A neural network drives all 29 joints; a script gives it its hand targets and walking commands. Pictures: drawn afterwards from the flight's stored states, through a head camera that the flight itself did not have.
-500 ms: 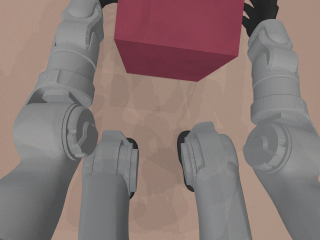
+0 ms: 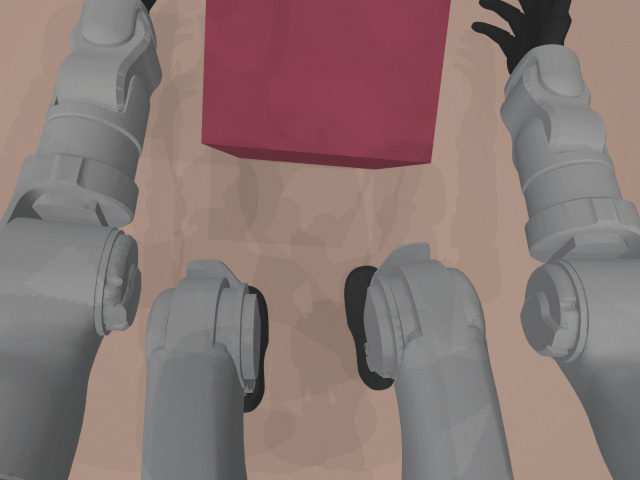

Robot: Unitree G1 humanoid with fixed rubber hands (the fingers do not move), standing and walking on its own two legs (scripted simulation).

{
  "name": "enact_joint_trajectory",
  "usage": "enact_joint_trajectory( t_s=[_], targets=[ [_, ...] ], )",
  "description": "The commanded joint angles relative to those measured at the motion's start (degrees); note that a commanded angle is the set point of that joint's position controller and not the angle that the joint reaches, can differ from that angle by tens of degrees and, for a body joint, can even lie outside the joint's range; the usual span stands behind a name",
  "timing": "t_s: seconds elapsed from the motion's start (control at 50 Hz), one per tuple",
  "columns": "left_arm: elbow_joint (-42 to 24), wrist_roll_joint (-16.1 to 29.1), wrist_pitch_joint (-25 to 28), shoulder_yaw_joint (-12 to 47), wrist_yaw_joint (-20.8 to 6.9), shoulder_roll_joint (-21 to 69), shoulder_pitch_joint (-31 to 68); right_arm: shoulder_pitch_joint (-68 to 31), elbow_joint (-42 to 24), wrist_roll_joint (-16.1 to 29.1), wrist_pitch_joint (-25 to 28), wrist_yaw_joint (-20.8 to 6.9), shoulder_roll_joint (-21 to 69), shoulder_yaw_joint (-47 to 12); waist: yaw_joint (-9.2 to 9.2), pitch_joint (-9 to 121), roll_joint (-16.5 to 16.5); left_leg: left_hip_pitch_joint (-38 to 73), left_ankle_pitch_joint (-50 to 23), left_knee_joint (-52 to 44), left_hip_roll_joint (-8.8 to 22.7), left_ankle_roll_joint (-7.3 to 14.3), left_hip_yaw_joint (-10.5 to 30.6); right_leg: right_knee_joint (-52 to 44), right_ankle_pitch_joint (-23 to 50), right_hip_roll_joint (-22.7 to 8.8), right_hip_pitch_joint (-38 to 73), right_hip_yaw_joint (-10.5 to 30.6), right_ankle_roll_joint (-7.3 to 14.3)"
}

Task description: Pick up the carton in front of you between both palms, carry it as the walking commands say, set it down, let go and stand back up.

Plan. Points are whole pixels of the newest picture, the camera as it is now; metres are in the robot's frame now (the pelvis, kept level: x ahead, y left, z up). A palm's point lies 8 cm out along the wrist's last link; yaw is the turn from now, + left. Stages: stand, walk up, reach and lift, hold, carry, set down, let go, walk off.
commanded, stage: set down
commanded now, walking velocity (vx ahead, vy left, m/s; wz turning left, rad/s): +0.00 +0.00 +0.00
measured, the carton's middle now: (318, 74) +0.52 -0.03 -0.24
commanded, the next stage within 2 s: let go in 0.88 s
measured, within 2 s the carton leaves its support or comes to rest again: neither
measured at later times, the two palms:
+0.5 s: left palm out of the picture +0.57 +0.16 +0.02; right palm out of the picture +0.51 -0.23 +0.03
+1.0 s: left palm out of the picture +0.55 +0.17 +0.17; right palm out of the picture +0.50 -0.24 +0.17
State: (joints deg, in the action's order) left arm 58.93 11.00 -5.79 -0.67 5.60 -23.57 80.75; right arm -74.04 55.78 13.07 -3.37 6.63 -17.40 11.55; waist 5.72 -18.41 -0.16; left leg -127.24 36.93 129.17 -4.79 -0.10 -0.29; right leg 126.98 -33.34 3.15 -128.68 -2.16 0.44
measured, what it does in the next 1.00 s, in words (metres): rises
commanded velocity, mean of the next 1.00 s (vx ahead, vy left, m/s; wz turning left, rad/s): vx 0.00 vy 0.00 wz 0.00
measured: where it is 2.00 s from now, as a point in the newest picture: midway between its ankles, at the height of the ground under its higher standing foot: (309, 357)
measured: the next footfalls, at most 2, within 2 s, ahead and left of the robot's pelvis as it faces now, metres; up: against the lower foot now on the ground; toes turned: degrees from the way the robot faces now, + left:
none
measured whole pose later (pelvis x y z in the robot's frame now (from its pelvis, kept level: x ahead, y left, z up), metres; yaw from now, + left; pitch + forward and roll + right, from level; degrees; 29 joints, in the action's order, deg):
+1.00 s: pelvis +0.04 +0.00 +0.27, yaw +1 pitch +45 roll +0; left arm 51.3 -2.2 -8.7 -13.5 0.4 -16.2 61.1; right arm -54.3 44.5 0.8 -7.3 0.5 -11.6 19.7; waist 4.6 4.7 1.3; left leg -90.6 21.3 67.1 -4.2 0.1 2.5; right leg 65.9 -19.2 3.2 -91.5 1.4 0.2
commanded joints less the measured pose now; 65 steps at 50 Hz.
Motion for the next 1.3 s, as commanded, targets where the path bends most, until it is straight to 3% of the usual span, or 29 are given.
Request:
enact_joint_trajectory(
  t_s=[0.0, 0.1, 0.2, 0.34, 0.46, 0.68, 0.86, 0.94, 1.02, 1.1, 1.2, 1.28],
  targets=[
    [-7.86, -4.21, -2.82, -5.86, 0.22, -6.04, 13.74, -10.61, -12.95, -1.94, -3.52, 1.20, -6.31, 1.74, 0.70, 77.92, 3.63, 30.69, -12.36, -18.15, 0.49, 1.19, -1.93, -17.37, 20.50, 0.05, 45.61, 0.21, -2.32],
    [-3.27, -6.71, -3.44, -9.39, -1.78, -4.85, 12.79, -9.76, -10.91, -4.86, -5.08, 0.32, -2.96, 3.19, -0.08, 65.81, 1.40, 25.24, -7.25, -24.72, 0.75, 1.78, -1.18, -24.09, 13.02, 0.02, 40.44, 0.56, -2.70],
    [-2.06, -7.77, -2.46, -10.01, -3.06, -3.09, 10.93, -7.30, -10.59, -7.33, -4.29, -0.52, -2.27, 5.20, 0.88, 69.86, 1.67, 29.31, -11.51, -28.57, 0.46, 0.82, -0.94, -27.81, 17.50, 0.13, 41.79, 0.18, -3.14],
    [-11.37, -7.92, -3.13, -9.07, -2.54, -2.62, 9.11, -2.51, -16.80, -8.19, -4.42, -1.43, -5.36, 7.67, 2.50, 85.46, 6.73, 46.59, -22.48, -35.02, -0.23, -0.68, -0.73, -33.40, 26.38, 0.80, 45.40, -1.93, -2.75],
    [-17.56, -8.37, -6.08, -8.30, -2.28, -0.90, 5.76, 0.64, -20.53, -6.18, -6.44, -3.43, -5.62, 6.84, 1.45, 88.50, 9.39, 58.11, -28.94, -41.48, -0.10, -1.32, -0.36, -40.19, 28.33, 1.17, 46.79, -2.66, -2.51],
    [-11.93, -11.23, -3.61, -12.13, -4.30, 1.16, -2.77, 5.80, -16.23, -9.77, -4.43, -5.23, -1.74, 8.49, 0.80, 77.62, 3.35, 55.36, -29.65, -55.43, 0.20, -1.13, 0.91, -53.54, 32.52, 0.56, 57.17, -0.04, -3.50],
    [-13.14, -12.84, -1.97, -12.97, -5.26, 1.32, -5.91, 9.54, -16.70, -11.90, -3.13, -5.75, -1.02, 9.03, 0.45, 77.51, 4.81, 66.71, -31.25, -66.17, 0.80, -1.30, 1.73, -64.47, 33.31, -0.07, 67.19, 0.95, -3.17],
    [-14.76, -14.80, -1.49, -14.22, -4.90, 3.74, -13.67, 16.27, -17.25, -14.08, -2.37, -7.08, -0.79, 8.55, -0.19, 78.52, 4.56, 72.66, -33.85, -70.25, 1.05, -1.64, 1.99, -68.44, 34.79, -0.24, 72.34, 1.34, -2.73],
    [-20.66, -17.12, -1.31, -13.82, -3.15, 7.41, -26.56, 27.22, -21.35, -16.53, -1.82, -9.38, -1.62, 5.94, -0.87, 79.48, 3.71, 80.34, -37.53, -75.04, 1.05, -1.99, 2.08, -72.78, 37.14, -0.23, 80.35, 1.52, -2.08],
    [-27.46, -17.21, -0.29, -12.43, -1.84, 9.41, -36.78, 35.58, -25.84, -17.20, -1.08, -11.39, -2.42, 2.53, -1.25, 72.06, 1.06, 80.92, -33.77, -81.05, 1.11, -1.82, 1.74, -77.64, 36.27, -0.85, 90.35, 2.53, -1.41],
    [-30.25, -15.21, 2.43, -11.08, -2.99, 8.73, -45.00, 44.47, -26.35, -15.57, 1.02, -11.54, -0.78, -0.03, -1.06, 58.74, -1.19, 79.79, -28.60, -86.73, 1.60, -1.05, 1.35, -82.92, 35.40, -2.20, 98.53, 4.84, -1.29],
    [-28.28, -14.29, 4.56, -10.08, -4.63, 8.89, -55.34, 55.30, -25.59, -13.96, 2.79, -10.91, 1.69, -1.94, -1.85, 55.14, -1.66, 81.80, -30.54, -88.81, 1.70, -0.88, 1.20, -84.64, 44.03, -3.11, 106.51, 6.72, -1.56]
  ],
)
